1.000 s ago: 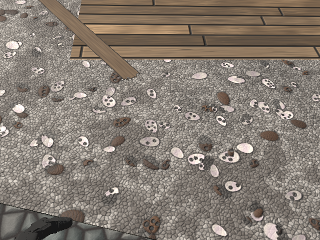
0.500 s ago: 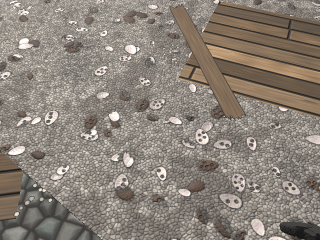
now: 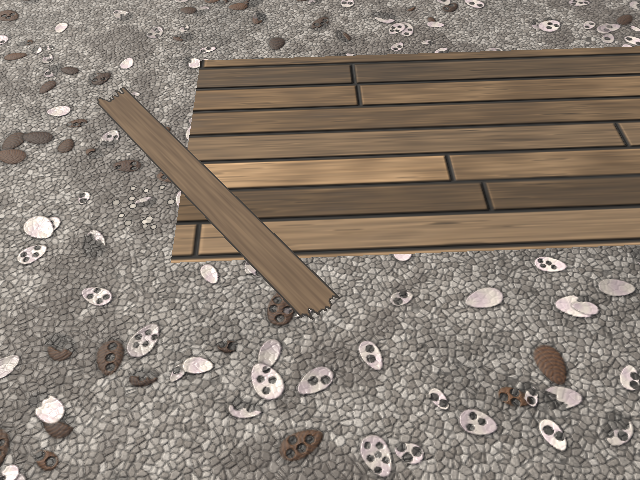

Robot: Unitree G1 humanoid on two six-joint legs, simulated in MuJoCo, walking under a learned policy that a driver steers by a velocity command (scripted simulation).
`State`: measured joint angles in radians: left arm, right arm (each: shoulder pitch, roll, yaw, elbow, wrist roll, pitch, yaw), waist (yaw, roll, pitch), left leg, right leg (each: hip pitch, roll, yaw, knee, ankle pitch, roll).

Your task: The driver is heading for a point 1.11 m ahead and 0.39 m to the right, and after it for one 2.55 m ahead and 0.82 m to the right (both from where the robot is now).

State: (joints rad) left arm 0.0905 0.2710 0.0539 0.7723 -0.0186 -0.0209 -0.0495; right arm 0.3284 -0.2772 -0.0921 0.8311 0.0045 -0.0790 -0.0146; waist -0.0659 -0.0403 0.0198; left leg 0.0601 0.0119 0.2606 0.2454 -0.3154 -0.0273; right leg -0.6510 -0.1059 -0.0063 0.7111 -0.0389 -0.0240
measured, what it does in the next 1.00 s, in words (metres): walks ahead, turning right: right foot, then left foot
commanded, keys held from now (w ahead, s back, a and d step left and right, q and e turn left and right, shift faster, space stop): w+e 0.58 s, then e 0.32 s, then no key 0.10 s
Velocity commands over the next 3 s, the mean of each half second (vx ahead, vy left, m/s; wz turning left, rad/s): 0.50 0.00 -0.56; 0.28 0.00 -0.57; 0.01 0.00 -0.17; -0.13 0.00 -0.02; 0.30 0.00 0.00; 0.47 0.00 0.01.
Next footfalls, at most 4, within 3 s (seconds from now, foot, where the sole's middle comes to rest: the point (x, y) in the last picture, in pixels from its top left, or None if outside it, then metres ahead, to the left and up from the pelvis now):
0.08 right None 0.22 -0.12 -0.77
0.58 left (316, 450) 0.54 0.01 -0.77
1.04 right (452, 453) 0.52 -0.27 -0.77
1.36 left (338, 404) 0.64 -0.04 -0.77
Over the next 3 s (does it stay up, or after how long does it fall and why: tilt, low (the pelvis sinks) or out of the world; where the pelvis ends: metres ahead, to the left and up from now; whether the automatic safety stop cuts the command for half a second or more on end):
stays up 0.77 -0.31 -0.01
